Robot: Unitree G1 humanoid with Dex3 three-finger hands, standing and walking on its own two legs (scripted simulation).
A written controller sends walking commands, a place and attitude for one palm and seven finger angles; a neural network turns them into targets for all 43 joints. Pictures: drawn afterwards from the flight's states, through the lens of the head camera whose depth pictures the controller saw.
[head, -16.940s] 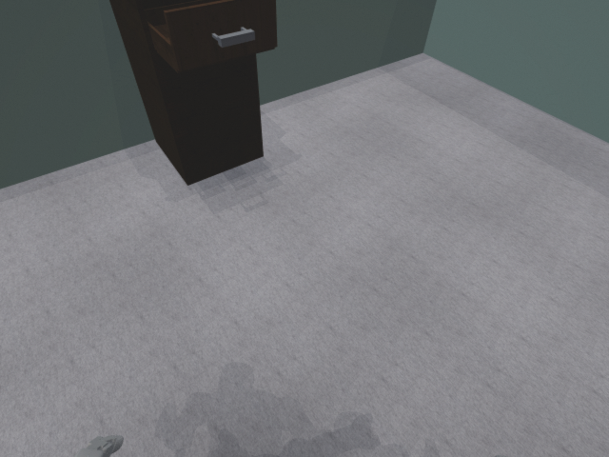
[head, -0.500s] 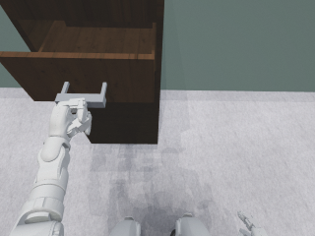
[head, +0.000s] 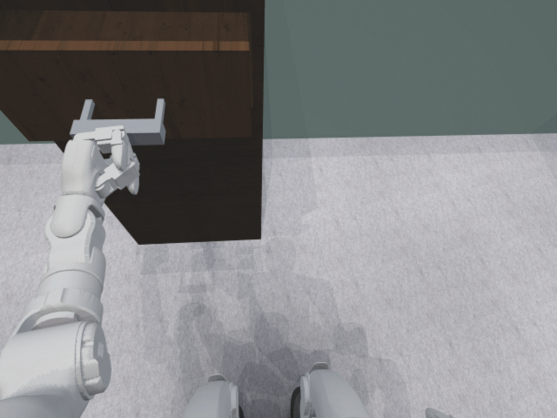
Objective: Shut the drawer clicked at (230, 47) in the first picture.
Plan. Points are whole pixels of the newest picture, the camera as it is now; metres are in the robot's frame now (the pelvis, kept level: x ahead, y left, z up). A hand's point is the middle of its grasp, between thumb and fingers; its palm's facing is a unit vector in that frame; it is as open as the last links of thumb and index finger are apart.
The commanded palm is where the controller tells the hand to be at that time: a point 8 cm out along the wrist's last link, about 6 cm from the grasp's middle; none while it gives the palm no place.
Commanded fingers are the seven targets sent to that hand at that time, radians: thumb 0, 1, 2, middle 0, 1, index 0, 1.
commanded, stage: push the drawer shut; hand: left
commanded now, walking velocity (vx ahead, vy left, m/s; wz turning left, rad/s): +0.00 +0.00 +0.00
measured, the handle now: (122, 119) +0.54 +0.22 +0.05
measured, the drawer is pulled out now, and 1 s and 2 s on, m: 0.08 0.00 0.00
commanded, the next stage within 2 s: pull the fist back off the drawer in 0.94 s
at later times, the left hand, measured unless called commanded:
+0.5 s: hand (135, 137) +0.51 +0.19 +0.05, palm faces +0.02 -1.00 -0.03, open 3.1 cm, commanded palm +0.50 +0.24 +0.06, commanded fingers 0.00 0.90 0.90 -1.40 -1.60 -1.40 -1.60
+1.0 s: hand (132, 122) +0.54 +0.20 +0.05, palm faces +0.03 -1.00 -0.04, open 2.9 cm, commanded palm +0.56 +0.23 +0.06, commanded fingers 0.00 0.90 0.90 -1.40 -1.60 -1.40 -1.60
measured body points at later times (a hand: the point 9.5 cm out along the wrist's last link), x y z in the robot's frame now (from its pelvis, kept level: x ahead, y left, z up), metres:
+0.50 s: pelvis +0.00 +0.01 -0.01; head +0.15 +0.02 +0.42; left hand +0.50 +0.25 +0.05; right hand +0.02 -0.26 -0.12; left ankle +0.00 +0.10 -0.67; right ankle +0.03 -0.11 -0.67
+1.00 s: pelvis -0.01 +0.01 -0.02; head +0.16 +0.03 +0.40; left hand +0.53 +0.26 +0.05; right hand -0.03 -0.25 -0.12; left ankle +0.00 +0.10 -0.67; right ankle +0.03 -0.11 -0.67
